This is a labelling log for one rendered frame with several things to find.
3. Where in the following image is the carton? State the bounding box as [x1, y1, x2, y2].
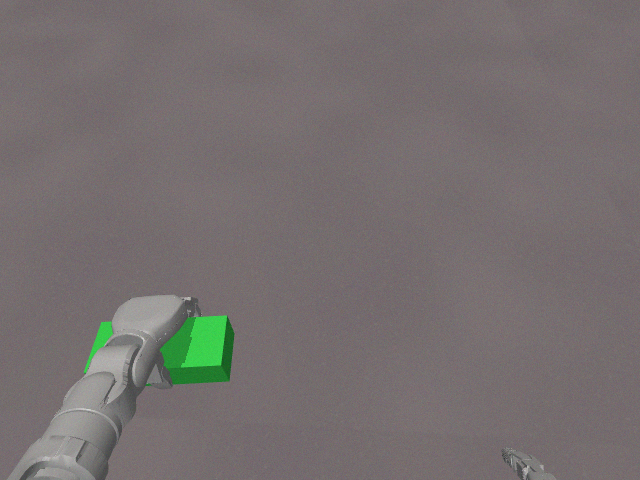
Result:
[84, 315, 234, 386]

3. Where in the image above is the left robot hand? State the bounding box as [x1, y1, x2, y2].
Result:
[112, 295, 202, 389]

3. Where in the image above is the left robot arm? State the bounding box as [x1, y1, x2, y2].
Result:
[7, 329, 159, 480]

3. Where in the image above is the right robot hand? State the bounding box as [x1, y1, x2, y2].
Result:
[502, 448, 557, 480]

